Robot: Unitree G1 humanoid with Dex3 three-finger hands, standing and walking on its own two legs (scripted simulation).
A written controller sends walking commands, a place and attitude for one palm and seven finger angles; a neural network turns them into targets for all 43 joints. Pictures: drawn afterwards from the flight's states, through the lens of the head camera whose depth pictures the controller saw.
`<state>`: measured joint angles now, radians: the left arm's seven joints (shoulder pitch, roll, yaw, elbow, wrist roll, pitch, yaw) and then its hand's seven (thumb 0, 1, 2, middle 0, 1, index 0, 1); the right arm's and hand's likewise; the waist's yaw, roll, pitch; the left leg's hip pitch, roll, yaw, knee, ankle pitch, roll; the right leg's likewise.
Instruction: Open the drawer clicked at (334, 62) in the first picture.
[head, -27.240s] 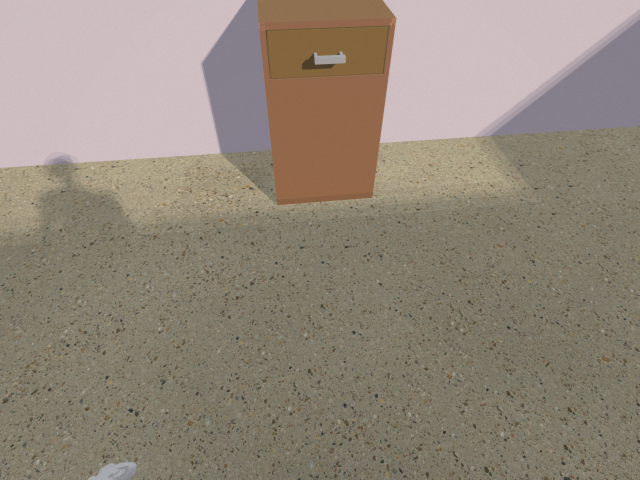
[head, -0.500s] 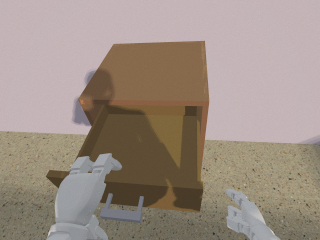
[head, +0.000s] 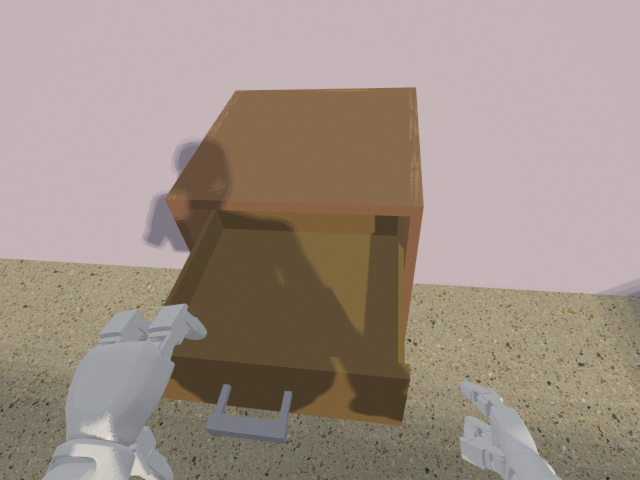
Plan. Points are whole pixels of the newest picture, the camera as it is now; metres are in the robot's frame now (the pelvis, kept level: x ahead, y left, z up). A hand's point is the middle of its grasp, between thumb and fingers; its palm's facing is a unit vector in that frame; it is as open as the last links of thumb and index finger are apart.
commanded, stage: draw the hand back to the body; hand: left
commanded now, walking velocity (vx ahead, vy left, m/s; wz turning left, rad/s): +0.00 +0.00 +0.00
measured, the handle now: (251, 411) +0.22 +0.15 -0.06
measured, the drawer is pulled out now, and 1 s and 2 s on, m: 0.29 0.29 0.29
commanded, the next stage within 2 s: step back with the hand held close in 1.16 s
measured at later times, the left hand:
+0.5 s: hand (130, 346) +0.19 +0.21 +0.16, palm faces +0.36 -0.86 -0.36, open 12.6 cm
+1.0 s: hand (90, 346) +0.18 +0.24 +0.17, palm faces +0.46 -0.79 -0.40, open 8.3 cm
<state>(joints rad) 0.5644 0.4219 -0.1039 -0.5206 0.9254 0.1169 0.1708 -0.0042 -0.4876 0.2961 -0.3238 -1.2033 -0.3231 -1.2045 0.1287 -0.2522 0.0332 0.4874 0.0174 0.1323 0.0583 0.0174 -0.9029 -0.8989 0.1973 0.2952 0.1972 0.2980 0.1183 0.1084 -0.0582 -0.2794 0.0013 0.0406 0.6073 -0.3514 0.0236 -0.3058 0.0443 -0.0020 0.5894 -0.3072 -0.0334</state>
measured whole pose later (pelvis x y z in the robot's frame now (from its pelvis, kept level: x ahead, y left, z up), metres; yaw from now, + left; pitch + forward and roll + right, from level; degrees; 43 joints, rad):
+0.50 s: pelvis +0.02 +0.00 +0.01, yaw +3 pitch -3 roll -1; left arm 0.59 0.30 0.15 -0.58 -0.01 -0.10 0.13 -0.01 -0.19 0.43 -0.30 -1.00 -0.29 -1.01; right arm 0.22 -0.19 0.05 0.59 0.01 -0.12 -0.07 0.02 -0.90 -0.90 0.20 0.30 0.20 0.30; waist 0.05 0.05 0.01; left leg -0.12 -0.02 -0.02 0.49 -0.32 0.02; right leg -0.11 0.02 -0.05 0.45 -0.29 -0.03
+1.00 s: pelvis +0.01 -0.01 +0.01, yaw +4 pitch -3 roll +0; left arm 0.54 0.32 0.28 -0.49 -0.06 -0.09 0.11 0.01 0.67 0.80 -0.23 -0.45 -0.23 -0.45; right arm 0.15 -0.21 0.02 0.61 0.02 -0.09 -0.07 0.02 -0.90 -0.90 0.20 0.30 0.20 0.30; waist 0.07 0.07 0.02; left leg -0.10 -0.02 -0.03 0.43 -0.28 0.01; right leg -0.10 0.03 -0.06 0.40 -0.25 -0.04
